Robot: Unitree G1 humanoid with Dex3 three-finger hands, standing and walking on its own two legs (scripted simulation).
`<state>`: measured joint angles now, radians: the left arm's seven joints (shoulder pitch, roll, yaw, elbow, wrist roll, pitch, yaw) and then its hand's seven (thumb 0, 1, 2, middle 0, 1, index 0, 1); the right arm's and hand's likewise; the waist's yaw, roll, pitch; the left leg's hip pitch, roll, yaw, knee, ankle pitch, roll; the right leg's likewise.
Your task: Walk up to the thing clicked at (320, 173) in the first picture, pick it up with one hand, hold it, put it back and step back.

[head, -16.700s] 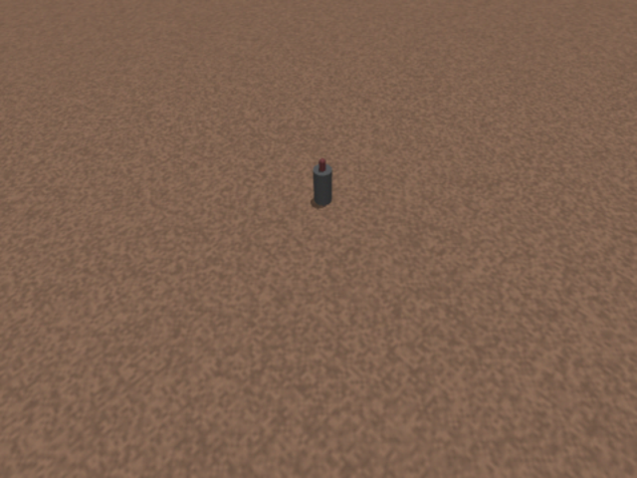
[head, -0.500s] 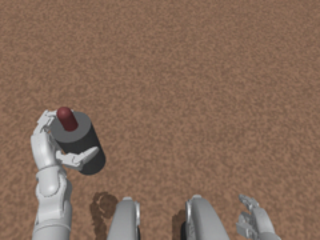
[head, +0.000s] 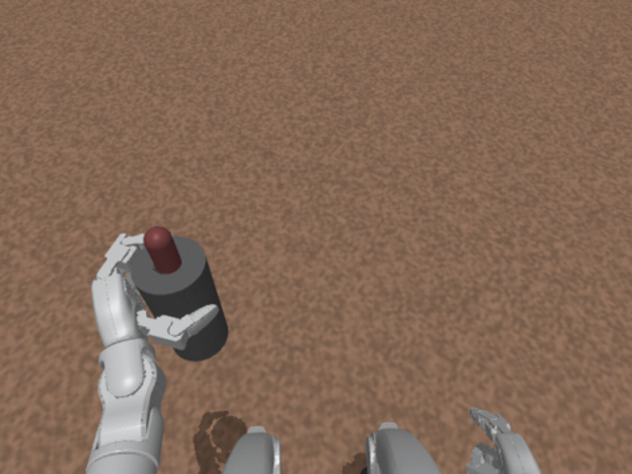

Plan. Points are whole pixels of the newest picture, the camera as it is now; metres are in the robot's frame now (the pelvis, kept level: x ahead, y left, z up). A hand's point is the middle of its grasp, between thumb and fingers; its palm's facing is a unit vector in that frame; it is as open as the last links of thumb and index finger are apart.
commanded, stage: lift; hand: left
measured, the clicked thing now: (181, 292) +0.34 +0.18 +0.01
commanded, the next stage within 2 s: hold in 0.64 s
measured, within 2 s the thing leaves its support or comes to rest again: neither
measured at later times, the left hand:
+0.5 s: hand (169, 271) +0.35 +0.18 +0.06, palm faces +0.33 -0.94 -0.03, open 11.6 cm
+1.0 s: hand (164, 262) +0.35 +0.18 +0.08, palm faces +0.34 -0.94 -0.02, open 11.6 cm
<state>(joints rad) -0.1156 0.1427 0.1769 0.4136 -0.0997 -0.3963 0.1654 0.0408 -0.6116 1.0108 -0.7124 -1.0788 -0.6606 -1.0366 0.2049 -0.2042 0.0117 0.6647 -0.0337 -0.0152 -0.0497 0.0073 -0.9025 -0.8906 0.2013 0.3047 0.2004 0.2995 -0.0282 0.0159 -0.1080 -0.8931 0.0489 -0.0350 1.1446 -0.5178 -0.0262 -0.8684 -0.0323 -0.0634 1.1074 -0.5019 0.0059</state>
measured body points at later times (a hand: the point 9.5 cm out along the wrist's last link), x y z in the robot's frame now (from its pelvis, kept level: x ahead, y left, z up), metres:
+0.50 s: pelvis +0.01 +0.00 +0.03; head +0.07 +0.01 +0.47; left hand +0.32 +0.23 +0.06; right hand +0.14 -0.24 -0.09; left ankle +0.02 +0.13 -0.65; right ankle +0.02 -0.13 -0.65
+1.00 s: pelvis +0.01 +0.00 +0.04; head +0.06 +0.00 +0.49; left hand +0.32 +0.23 +0.08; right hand +0.14 -0.24 -0.08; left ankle +0.02 +0.13 -0.65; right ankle +0.02 -0.13 -0.65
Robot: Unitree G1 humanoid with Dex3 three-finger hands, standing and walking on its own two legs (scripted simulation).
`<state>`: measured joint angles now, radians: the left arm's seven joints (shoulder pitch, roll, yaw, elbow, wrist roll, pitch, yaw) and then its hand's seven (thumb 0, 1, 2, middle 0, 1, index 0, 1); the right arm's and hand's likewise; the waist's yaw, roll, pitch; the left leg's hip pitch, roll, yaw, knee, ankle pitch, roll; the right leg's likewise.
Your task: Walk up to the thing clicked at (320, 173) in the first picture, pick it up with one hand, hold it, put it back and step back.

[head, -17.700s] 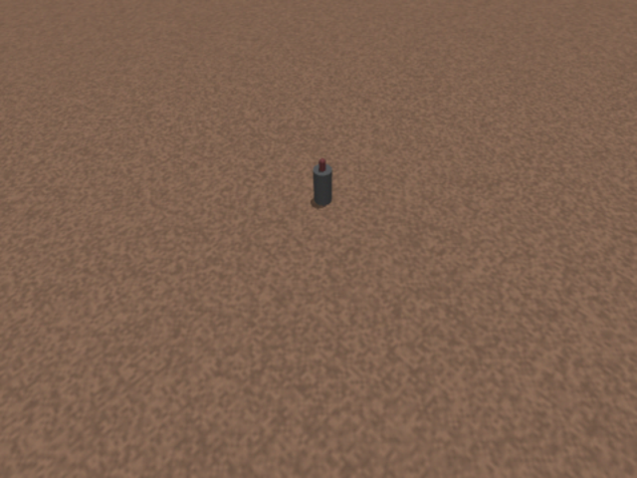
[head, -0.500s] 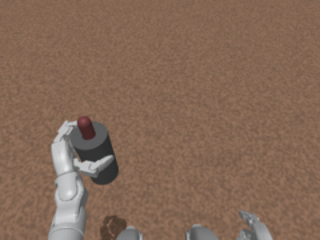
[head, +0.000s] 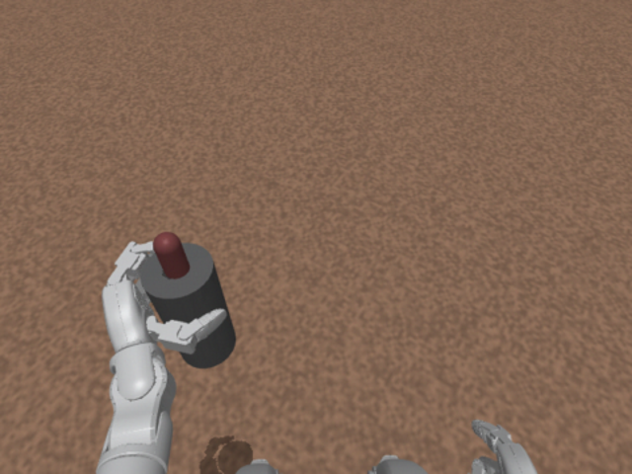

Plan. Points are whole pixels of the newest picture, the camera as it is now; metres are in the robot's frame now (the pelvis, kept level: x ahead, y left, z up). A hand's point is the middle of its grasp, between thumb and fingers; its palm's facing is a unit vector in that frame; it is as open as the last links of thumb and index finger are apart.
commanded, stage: hold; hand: left
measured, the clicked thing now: (189, 298) +0.33 +0.17 +0.03
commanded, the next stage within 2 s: none
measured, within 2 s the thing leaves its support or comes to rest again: neither
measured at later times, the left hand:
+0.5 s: hand (179, 294) +0.33 +0.18 +0.05, palm faces +0.34 -0.94 -0.03, open 11.6 cm
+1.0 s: hand (178, 291) +0.33 +0.18 +0.05, palm faces +0.34 -0.94 -0.03, open 11.6 cm
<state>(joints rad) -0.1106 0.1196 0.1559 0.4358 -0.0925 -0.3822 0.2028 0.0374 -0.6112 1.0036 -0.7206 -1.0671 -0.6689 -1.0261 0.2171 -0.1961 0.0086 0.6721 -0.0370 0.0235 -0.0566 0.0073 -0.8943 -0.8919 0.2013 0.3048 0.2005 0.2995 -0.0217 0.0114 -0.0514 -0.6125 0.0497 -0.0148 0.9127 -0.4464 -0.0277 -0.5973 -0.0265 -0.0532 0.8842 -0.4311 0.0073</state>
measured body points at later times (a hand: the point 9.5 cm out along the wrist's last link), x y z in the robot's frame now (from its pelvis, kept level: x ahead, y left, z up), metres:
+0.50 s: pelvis +0.00 +0.00 +0.01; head +0.04 +0.00 +0.46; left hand +0.30 +0.23 +0.05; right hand +0.13 -0.24 -0.11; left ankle +0.01 +0.13 -0.69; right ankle +0.01 -0.12 -0.69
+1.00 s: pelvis +0.00 +0.00 +0.01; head +0.04 -0.01 +0.46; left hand +0.30 +0.23 +0.06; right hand +0.13 -0.24 -0.11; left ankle +0.01 +0.13 -0.69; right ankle +0.01 -0.12 -0.69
